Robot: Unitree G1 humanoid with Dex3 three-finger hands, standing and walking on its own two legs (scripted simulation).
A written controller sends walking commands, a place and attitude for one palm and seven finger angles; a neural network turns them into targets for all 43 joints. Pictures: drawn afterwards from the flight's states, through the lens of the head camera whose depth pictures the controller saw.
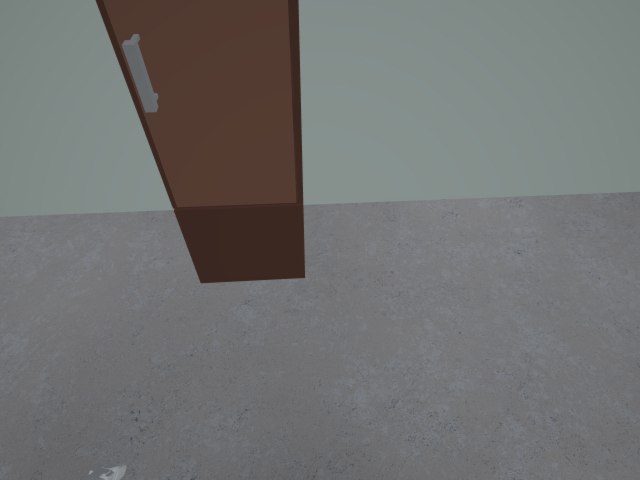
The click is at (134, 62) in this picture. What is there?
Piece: cupboard door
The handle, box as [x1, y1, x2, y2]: [122, 34, 157, 112]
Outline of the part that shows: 133,34 129,40 125,40 123,42 122,47 145,112 156,111 157,94 154,93 152,90 137,44 139,39 138,34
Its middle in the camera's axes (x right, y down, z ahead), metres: -0.39 -0.36 +0.84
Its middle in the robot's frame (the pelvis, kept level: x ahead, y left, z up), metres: +0.86 +0.44 +0.08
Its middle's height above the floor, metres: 0.85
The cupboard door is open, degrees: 0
